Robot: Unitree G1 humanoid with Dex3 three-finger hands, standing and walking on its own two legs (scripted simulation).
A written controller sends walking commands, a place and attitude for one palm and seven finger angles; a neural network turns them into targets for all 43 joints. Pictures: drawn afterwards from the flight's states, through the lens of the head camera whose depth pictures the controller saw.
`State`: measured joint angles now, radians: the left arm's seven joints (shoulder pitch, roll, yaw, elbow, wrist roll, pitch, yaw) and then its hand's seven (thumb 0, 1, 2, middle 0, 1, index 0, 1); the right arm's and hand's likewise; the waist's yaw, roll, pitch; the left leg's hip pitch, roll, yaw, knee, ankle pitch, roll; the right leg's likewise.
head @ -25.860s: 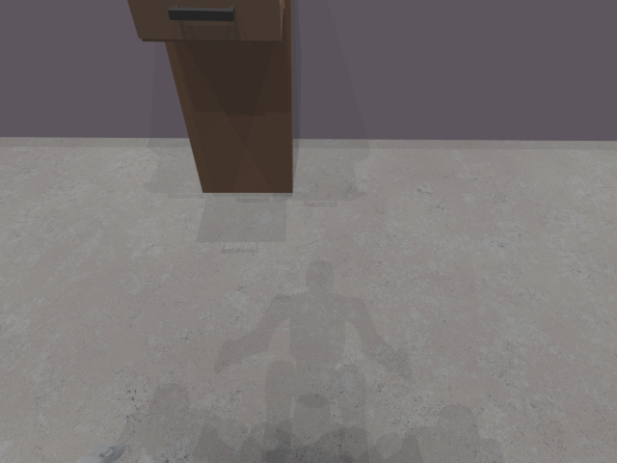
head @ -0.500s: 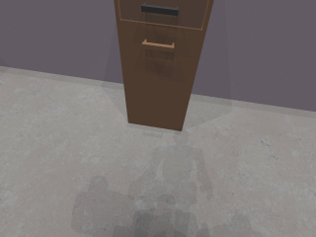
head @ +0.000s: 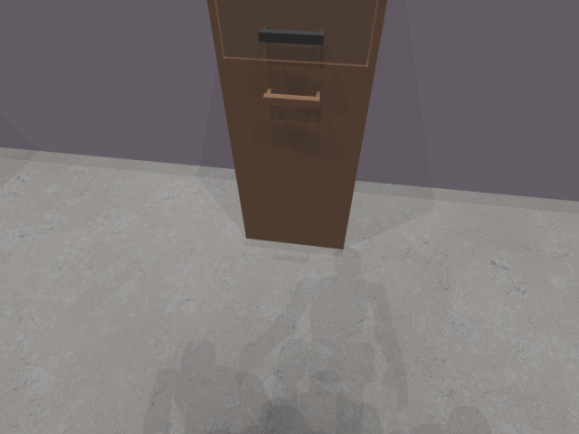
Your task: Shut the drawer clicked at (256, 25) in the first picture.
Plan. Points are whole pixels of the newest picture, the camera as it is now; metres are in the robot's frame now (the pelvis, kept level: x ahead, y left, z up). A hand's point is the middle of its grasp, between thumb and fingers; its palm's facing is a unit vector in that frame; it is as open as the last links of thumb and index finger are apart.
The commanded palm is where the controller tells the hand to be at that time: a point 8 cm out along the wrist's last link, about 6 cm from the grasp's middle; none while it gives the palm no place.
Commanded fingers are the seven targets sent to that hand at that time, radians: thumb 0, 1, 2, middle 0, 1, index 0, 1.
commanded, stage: let the arm hang, fingers relaxed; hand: left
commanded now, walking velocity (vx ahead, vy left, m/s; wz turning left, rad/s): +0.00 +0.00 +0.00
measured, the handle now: (292, 33) +0.97 +0.05 +0.13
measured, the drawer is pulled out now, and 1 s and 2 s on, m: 0.00 0.00 0.00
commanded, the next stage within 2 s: look to check the result in 0.26 s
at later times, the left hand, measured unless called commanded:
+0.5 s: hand out of the picture +0.09 +0.22 -0.15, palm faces +0.01 -0.95 -0.31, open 7.4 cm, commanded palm none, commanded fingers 0.00 0.90 0.90 -0.20 -0.30 -0.20 -0.30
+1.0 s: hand out of the picture +0.13 +0.20 -0.15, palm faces +0.00 -0.94 -0.33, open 7.4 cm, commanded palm none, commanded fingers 0.00 0.90 0.90 -0.20 -0.30 -0.20 -0.30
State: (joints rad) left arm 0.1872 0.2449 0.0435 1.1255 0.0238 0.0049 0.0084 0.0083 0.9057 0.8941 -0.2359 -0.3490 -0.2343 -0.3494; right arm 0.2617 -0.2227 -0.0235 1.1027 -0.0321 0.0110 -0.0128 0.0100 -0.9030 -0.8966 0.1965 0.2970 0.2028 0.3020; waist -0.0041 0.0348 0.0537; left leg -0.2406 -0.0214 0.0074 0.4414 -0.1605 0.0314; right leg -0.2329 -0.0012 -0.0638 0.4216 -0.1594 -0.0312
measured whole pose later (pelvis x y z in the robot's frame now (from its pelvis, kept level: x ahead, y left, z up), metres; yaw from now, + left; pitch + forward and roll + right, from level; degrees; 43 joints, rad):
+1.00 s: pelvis +0.05 -0.03 +0.01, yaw +0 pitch -2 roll +0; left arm 0.10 0.28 0.03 1.14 0.02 -0.02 0.01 0.01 0.90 0.89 -0.20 -0.30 -0.20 -0.30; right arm 0.12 -0.31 -0.01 1.13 -0.02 0.00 -0.01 0.01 -0.90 -0.90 0.20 0.30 0.20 0.30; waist -0.01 0.04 0.06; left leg -0.11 0.01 -0.01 0.32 -0.18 -0.02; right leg -0.11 0.04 -0.07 0.31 -0.17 -0.06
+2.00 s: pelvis +0.05 -0.03 +0.01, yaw -1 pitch -2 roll +0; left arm 0.13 0.27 0.03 1.15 0.01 -0.02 0.01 0.01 0.90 0.89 -0.20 -0.30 -0.20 -0.30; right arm 0.16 -0.28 0.00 1.14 -0.02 0.00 -0.02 0.01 -0.90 -0.90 0.20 0.30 0.20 0.30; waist -0.01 0.02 0.07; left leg -0.11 0.02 0.01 0.32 -0.18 -0.01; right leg -0.11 0.04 -0.06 0.30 -0.16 -0.06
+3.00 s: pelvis +0.05 -0.02 +0.01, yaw -1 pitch -2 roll +0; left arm 0.11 0.30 0.02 1.15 0.02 -0.02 0.00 0.01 0.90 0.89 -0.20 -0.30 -0.20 -0.30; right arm 0.13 -0.31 0.00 1.14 -0.02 -0.01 -0.01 0.01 -0.90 -0.90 0.20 0.30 0.20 0.30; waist -0.01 0.02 0.06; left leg -0.09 0.01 0.01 0.29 -0.17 -0.01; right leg -0.10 0.03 -0.06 0.28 -0.16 -0.05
